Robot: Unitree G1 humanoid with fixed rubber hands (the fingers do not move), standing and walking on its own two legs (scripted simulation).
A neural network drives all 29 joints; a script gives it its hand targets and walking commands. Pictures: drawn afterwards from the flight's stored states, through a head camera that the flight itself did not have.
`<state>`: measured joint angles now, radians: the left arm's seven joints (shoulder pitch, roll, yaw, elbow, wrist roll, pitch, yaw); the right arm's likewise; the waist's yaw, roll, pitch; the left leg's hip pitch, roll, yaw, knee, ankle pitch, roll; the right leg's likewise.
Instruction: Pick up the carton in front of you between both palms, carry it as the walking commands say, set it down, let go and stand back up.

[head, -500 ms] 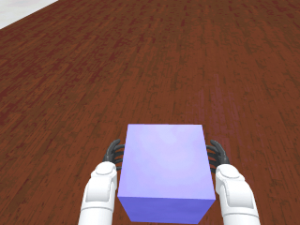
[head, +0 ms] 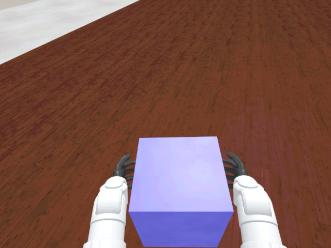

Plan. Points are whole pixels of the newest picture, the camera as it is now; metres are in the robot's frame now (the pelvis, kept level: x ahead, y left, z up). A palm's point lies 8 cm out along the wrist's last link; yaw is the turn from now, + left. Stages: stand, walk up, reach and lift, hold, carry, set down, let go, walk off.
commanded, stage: hold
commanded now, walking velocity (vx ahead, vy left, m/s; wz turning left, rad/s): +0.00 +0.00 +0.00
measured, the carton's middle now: (178, 193) +0.30 +0.00 -0.03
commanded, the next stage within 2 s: set down in 0.02 s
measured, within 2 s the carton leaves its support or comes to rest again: neither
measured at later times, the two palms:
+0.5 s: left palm (135, 177) +0.36 +0.13 -0.04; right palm (235, 183) +0.34 -0.17 -0.04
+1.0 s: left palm (144, 190) +0.42 +0.13 -0.22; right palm (223, 196) +0.39 -0.17 -0.21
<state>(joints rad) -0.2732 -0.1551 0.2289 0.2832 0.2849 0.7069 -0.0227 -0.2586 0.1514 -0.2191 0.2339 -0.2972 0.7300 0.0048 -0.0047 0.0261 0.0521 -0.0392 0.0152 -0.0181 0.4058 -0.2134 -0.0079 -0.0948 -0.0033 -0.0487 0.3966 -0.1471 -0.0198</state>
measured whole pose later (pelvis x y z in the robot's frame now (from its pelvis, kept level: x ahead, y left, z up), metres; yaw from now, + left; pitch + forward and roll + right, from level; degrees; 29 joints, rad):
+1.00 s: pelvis -0.03 +0.03 -0.14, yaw -1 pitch +39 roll +0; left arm -0.82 -0.11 0.45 0.59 0.27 0.28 0.03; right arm -0.80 0.10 -0.54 0.53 -0.29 0.29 0.03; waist -0.05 0.04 -0.14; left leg -1.49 -0.06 -0.02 1.28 -0.46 0.01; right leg -1.54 0.00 0.04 1.22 -0.36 0.03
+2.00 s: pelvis -0.06 +0.03 -0.36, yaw -1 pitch +45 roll -2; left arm -1.53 0.28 0.18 0.94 0.06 0.30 0.08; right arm -1.39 -0.11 -0.51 0.72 -0.10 0.31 -0.10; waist -0.11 0.02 0.27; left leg -2.21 -0.08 -0.02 2.09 -0.66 0.00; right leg -2.26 0.01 0.03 2.00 -0.52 0.05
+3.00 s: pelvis -0.06 +0.03 -0.41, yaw -2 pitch +35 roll -4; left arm -1.64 0.28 0.24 1.03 0.15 0.22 -0.05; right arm -1.51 -0.26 -0.56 0.97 -0.06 0.22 0.02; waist -0.09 -0.03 0.49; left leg -2.18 -0.10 -0.04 2.27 -0.70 0.00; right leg -2.22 0.03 0.02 2.16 -0.56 0.07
